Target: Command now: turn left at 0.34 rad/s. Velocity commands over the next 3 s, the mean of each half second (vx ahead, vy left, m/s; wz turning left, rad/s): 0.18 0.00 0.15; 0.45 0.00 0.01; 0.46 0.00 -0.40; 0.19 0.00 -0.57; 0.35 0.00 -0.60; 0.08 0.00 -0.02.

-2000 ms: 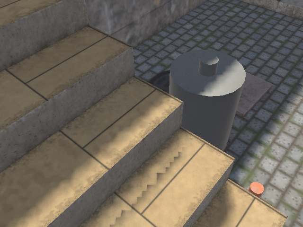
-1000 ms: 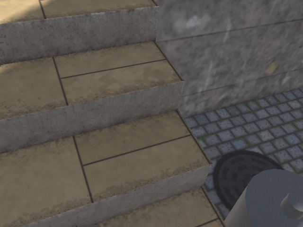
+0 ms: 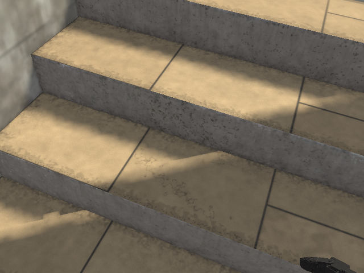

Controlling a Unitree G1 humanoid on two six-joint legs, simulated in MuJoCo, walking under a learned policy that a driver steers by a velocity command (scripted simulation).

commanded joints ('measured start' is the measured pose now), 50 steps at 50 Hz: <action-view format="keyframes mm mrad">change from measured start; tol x64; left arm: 1 -23 52 29 -45 -17 -21 -19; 50 98 -170 -27 333 50 -68 -79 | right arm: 1 -1 -109 -45 -60 11 -16 21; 50 229 99 30 256 37 -154 111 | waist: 1 -46 254 -91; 50 -134 38 114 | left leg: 1 188 271 -223 -172 789 189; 5 -96 64 -17 65 -114 -81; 30 713 426 -88 -345 439 213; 34 -128 253 222 -567 76 39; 42 467 384 175 -77 2205 123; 44 -181 -37 77 697 247 89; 50 -663 54 -20 1351 215 157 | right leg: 1 192 -38 -14 -484 -22 -37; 5 568 -342 303 -724 1028 -315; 13 413 -177 179 -899 -79 -252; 22 362 -235 196 -840 77 -326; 31 -1028 112 173 1453 -223 -227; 41 0 116 -241 -2 -302 -265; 44 714 -291 857 -829 52 -565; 50 122 -163 211 -772 -27 -261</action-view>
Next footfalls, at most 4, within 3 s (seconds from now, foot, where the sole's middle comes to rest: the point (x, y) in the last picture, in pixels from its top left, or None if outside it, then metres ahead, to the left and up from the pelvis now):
0.04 right None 0.06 -0.15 -0.76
0.44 left None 0.07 0.07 -0.76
0.84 right None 0.34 -0.09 -0.59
1.38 left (128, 172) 0.71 0.19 -0.41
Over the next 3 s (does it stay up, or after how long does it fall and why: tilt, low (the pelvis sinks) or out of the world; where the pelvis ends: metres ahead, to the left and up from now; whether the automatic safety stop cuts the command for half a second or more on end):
stays up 1.13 -0.16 0.64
